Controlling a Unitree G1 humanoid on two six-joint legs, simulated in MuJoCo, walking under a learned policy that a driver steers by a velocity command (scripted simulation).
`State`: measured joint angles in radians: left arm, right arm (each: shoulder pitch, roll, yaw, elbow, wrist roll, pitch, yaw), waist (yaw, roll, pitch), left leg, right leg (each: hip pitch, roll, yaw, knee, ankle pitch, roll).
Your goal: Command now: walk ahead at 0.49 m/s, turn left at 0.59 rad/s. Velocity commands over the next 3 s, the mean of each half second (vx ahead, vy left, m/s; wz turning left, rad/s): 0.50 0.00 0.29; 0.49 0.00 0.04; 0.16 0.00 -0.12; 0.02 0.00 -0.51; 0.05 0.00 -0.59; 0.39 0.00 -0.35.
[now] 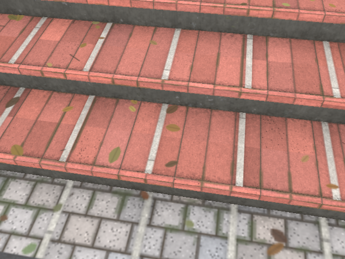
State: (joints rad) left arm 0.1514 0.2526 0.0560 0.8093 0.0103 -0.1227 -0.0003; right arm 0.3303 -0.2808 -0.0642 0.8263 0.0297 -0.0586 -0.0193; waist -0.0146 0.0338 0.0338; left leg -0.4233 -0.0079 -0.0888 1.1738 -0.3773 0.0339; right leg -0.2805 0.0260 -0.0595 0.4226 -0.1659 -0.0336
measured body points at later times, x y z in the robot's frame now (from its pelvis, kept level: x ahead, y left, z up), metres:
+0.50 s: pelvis +0.27 +0.07 +0.00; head +0.30 +0.09 +0.44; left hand +0.27 +0.34 -0.15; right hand +0.44 -0.17 -0.11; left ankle +0.32 +0.16 -0.74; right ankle +0.19 -0.09 -0.65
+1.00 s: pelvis +0.49 +0.06 +0.00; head +0.50 +0.04 +0.45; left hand +0.47 +0.31 -0.12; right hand +0.58 -0.18 -0.14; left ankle +0.43 +0.17 -0.62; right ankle +0.49 -0.01 -0.74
